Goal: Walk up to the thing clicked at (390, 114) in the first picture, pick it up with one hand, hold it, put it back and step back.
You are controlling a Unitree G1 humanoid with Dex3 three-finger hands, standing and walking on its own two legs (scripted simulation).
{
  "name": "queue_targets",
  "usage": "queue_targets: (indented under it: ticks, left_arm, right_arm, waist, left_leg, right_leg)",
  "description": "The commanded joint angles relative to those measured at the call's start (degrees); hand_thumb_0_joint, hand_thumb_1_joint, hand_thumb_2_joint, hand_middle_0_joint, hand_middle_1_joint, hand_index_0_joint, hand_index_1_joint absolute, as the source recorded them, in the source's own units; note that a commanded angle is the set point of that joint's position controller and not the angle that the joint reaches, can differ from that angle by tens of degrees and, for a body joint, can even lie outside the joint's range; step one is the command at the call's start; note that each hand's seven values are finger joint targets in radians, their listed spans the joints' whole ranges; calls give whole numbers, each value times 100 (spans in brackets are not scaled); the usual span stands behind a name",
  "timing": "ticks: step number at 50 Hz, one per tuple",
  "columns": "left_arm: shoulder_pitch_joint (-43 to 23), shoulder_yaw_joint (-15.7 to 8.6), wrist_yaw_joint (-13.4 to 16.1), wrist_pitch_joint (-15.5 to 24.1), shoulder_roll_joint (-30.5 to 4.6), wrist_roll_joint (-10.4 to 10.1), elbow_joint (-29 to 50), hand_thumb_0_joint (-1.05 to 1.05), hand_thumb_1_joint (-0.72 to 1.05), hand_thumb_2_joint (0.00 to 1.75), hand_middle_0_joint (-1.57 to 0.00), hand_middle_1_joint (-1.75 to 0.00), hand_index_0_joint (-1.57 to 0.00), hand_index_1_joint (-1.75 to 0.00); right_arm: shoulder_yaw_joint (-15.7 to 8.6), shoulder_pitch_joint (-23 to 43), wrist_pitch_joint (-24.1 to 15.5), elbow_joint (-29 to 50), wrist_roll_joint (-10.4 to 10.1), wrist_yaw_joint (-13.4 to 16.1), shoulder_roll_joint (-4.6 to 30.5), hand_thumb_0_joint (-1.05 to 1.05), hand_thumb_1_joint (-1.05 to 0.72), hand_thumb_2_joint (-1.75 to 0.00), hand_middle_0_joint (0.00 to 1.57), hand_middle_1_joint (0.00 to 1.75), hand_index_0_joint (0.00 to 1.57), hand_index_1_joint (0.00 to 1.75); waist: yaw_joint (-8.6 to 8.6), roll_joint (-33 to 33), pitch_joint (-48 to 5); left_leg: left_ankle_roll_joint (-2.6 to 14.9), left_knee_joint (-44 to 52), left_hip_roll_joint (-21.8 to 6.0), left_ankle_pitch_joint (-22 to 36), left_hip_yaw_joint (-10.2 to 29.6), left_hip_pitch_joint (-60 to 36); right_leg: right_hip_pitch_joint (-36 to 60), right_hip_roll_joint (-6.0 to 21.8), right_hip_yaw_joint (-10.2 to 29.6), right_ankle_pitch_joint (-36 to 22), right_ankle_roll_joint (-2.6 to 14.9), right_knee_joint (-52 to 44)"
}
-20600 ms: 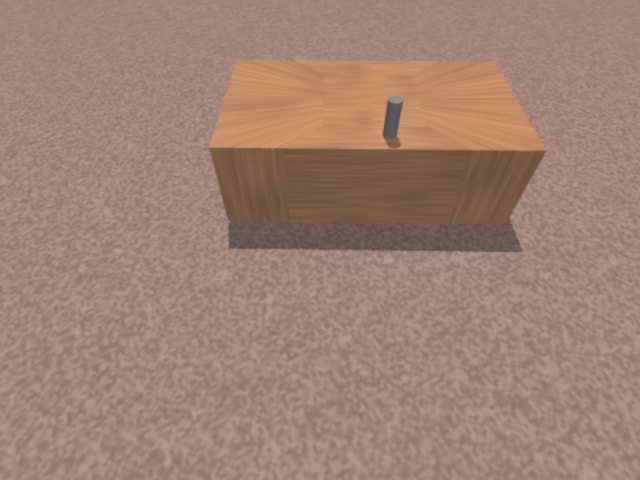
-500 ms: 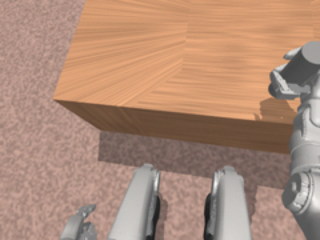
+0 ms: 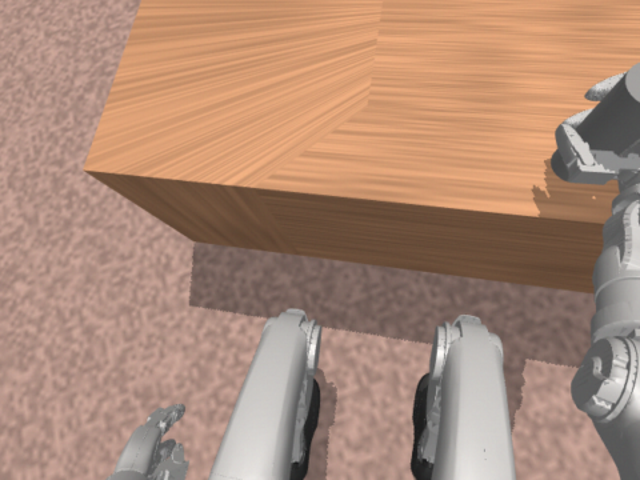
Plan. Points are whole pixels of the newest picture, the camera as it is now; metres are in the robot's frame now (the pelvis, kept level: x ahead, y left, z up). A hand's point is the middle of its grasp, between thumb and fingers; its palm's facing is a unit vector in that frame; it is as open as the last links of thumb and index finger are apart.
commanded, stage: lower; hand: right
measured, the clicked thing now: (608, 130) +0.50 -0.26 +0.01
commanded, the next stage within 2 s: loosen in 0.48 s
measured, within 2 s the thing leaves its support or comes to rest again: rests again in 0.18 s
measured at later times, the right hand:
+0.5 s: hand (586, 142) +0.50 -0.25 -0.01, palm faces +0.22 +0.98 -0.02, open 7.4 cm
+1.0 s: hand (582, 146) +0.50 -0.25 -0.02, palm faces +0.22 +0.98 -0.02, open 9.8 cm
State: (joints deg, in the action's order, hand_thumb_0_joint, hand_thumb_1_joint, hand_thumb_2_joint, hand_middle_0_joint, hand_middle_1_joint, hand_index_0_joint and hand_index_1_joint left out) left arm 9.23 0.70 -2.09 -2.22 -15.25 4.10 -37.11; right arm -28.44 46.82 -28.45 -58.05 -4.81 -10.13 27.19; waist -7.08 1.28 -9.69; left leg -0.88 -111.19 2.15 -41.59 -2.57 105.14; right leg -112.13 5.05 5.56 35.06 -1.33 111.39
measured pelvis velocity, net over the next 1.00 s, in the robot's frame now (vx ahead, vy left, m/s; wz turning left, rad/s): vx -0.01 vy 0.01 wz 0.02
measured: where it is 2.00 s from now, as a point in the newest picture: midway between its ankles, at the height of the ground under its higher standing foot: (360, 447)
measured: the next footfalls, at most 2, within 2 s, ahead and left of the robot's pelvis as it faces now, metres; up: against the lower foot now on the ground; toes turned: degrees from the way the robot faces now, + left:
none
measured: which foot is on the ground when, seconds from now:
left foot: down 0.00-1.00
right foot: down 0.00-1.00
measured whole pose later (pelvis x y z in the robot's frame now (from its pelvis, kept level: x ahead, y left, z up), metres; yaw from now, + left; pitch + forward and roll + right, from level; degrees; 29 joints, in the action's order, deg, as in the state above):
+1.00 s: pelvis -0.01 +0.01 -0.03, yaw +1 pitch +35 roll +5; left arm 8.4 1.5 -1.0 -2.0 -15.3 3.5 -37.2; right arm -29.2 47.4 -24.6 -55.8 -5.9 -11.3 29.2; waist -6.3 0.6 -8.7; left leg -0.2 -117.3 3.1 -41.9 -3.2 110.9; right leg -117.5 5.5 6.9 35.4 -2.2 117.1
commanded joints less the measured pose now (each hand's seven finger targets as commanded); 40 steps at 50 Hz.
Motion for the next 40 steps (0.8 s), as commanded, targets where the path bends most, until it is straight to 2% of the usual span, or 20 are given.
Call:
queue_targets:
  ticks: [1, 3, 8, 9, 11, 13, 14, 17, 18, 22, 23, 24, 26, 29, 30, 31, 33, 34, 37, 40]
  left_arm:
    - [835, -438, 84, 114, -1121, -5, 256, 0, 90, 89, -19, -29, -20, -29]
    - [862, -473, 93, 106, -1158, -8, 247, 0, 91, 88, -19, -29, -19, -28]
    - [816, -454, 101, 98, -1137, -20, 267, 0, 90, 88, -19, -29, -19, -28]
    - [800, -474, 111, 107, -1155, -15, 240, 0, 90, 88, -19, -29, -19, -28]
    - [872, -487, 119, 108, -1175, -17, 242, 0, 91, 88, -19, -29, -20, -28]
    - [857, -483, 129, 105, -1175, -10, 242, 0, 91, 88, -19, -29, -20, -28]
    - [842, -458, 122, 95, -1139, -13, 222, 0, 91, 88, -19, -28, -19, -28]
    - [880, -462, 115, 96, -1142, 8, 180, 0, 91, 88, -19, -29, -20, -28]
    - [873, -445, 117, 93, -1122, -7, 211, 0, 91, 88, -19, -29, -19, -28]
    - [815, -421, 112, 82, -1110, -1, 217, 0, 91, 87, -19, -29, -20, -28]
    - [814, -437, 111, 77, -1126, 2, 213, 0, 91, 88, -19, -28, -19, -28]
    - [818, -422, 113, 81, -1122, 0, 245, 0, 91, 87, -19, -29, -20, -28]
    - [804, -411, 124, 89, -1133, -2, 213, 0, 91, 87, -19, -29, -20, -28]
    - [829, -400, 130, 92, -1144, 4, 205, 0, 92, 87, -19, -28, -20, -27]
    - [829, -431, 136, 97, -1207, -7, 169, 0, 92, 86, -19, -29, -21, -28]
    - [790, -396, 136, 107, -1157, -14, 216, 0, 94, 85, -19, -29, -21, -27]
    - [796, -406, 135, 102, -1194, -25, 216, 0, 95, 84, -19, -29, -21, -26]
    - [797, -407, 141, 107, -1197, -45, 236, 0, 94, 85, -19, -29, -22, -26]
    - [788, -384, 161, 114, -1186, -58, 258, 0, 93, 85, -19, -29, -21, -27]
    - [795, -355, 168, 115, -1123, -62, 274, 0, 93, 86, -19, -29, -21, -27]
  right_arm:
    - [-184, 1994, -391, 1133, -131, -23, 1425, 0, -43, -142, 144, 154, 147, 154]
    - [-189, 2143, -400, 1327, -104, -28, 1564, 0, -44, -141, 143, 154, 146, 154]
    - [-201, 2090, -340, 1264, -103, -22, 1559, 0, -45, -141, 143, 153, 146, 153]
    - [-117, 2103, -330, 1234, -118, -35, 1457, 0, -45, -141, 144, 154, 147, 154]
    - [-198, 2149, -331, 1463, -108, -40, 1582, 0, -44, -140, 144, 153, 146, 153]
    - [-209, 2089, -280, 1341, -112, -37, 1568, 0, -44, -140, 143, 153, 146, 153]
    - [-126, 2053, -276, 1274, -127, -50, 1453, 0, -44, -140, 143, 153, 146, 153]
    - [-144, 2148, -287, 1420, -95, -51, 1525, 0, -46, -141, 144, 154, 147, 154]
    - [-205, 2104, -273, 1397, -116, -42, 1531, 0, -43, -141, 144, 154, 146, 154]
    - [-196, 2095, -269, 1348, -100, -46, 1570, 0, -41, -139, 142, 152, 144, 152]
    - [-110, 2090, -258, 1247, -95, -56, 1473, 0, -44, -138, 142, 151, 144, 151]
    - [-180, 2114, -256, 1272, -99, -50, 1551, 0, -43, -139, 142, 151, 145, 151]
    - [-125, 2125, -224, 1136, -109, -62, 1515, 0, -42, -139, 141, 151, 144, 152]
    - [-146, 2039, -189, 1047, -98, -60, 1546, 0, -44, -137, 141, 150, 144, 150]
    - [-146, 1925, -142, 866, -104, -77, 1484, 0, -39, -135, 140, 148, 144, 148]
    - [-51, 2057, -146, 1045, -144, -89, 1376, 0, -34, -127, 136, 140, 137, 140]
    - [-105, 2109, -137, 1065, -103, -71, 1561, 0, -26, -111, 130, 124, 131, 124]
    - [-96, 1964, -101, 930, -116, -65, 1472, 0, -21, -103, 128, 116, 129, 116]
    - [-96, 2123, -84, 1180, -140, -81, 1580, 0, -7, -79, 123, 101, 123, 101]
    - [-61, 2015, -16, 1086, -176, -95, 1502, 0, 13, -55, 116, 84, 116, 84]
  waist:
    - [-31, 713, -3745]
    - [7, 798, -3828]
    - [32, 763, -3779]
    - [-17, 788, -3683]
    - [9, 769, -3916]
    - [12, 752, -3947]
    - [-5, 783, -3713]
    - [-1, 926, -3820]
    - [20, 818, -3792]
    - [47, 856, -3627]
    - [2, 857, -3596]
    - [21, 766, -3620]
    - [-42, 693, -3526]
    - [-4, 646, -3523]
    - [-50, 646, -3402]
    - [-39, 720, -3334]
    - [-12, 761, -3345]
    - [-13, 630, -3317]
    - [4, 712, -3535]
    - [-5, 549, -3551]
  left_leg:
    - [254, 1402, 93, 1568, -152, -1375]
    - [260, 1390, 95, 1533, -125, -1375]
    - [278, 1312, 111, 1311, -157, -1267]
    - [273, 1331, 109, 1274, -154, -1231]
    - [254, 1285, 100, 1424, -155, -1357]
    - [247, 1254, 118, 1547, -133, -1351]
    - [276, 1192, 119, 1495, -162, -1179]
    - [277, 1121, 123, 1548, -179, -1117]
    - [277, 1102, 128, 1544, -193, -1130]
    - [296, 1036, 132, 1373, -205, -956]
    - [296, 1042, 122, 1351, -190, -1000]
    - [288, 1046, 134, 1298, -194, -991]
    - [273, 1067, 136, 1178, -189, -960]
    - [264, 1051, 144, 1211, -183, -967]
    - [270, 1012, 140, 1139, -225, -847]
    - [291, 997, 144, 1044, -233, -763]
    - [303, 1001, 139, 890, -263, -725]
    - [298, 999, 140, 871, -287, -710]
    - [298, 983, 142, 924, -265, -768]
    - [273, 1033, 150, 1101, -223, -958]
  right_leg:
    - [3080, -125, -139, -968, 297, -961]
    - [3077, -125, -164, -945, 293, -949]
    - [2905, -124, -161, -737, 284, -930]
    - [2839, -126, -172, -666, 283, -907]
    - [2904, -117, -168, -807, 283, -853]
    - [2935, -106, -180, -941, 293, -759]
    - [2867, -104, -170, -914, 285, -787]
    - [2963, -98, -156, -984, 277, -739]
    - [2909, -94, -152, -973, 280, -733]
    - [2747, -93, -162, -807, 273, -728]
    - [2690, -101, -169, -760, 276, -717]
    - [2635, -95, -170, -700, 284, -691]
    - [2459, -99, -180, -544, 289, -642]
    - [2412, -91, -199, -562, 292, -583]
    - [2439, -93, -166, -511, 284, -599]
    - [2348, -100, -159, -413, 284, -643]
    - [2409, -100, -143, -289, 267, -706]
    - [2423, -98, -123, -281, 270, -715]
    - [2472, -97, -143, -345, 272, -667]
    - [2311, -91, -181, -492, 294, -571]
